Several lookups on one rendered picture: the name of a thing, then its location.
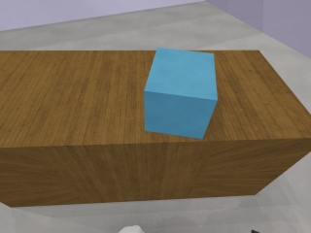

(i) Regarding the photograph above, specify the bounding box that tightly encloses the carton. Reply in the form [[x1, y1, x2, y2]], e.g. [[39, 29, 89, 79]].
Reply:
[[144, 48, 218, 139]]

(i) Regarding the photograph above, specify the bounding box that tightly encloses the pedestal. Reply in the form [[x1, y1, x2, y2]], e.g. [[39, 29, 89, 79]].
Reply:
[[0, 50, 311, 208]]

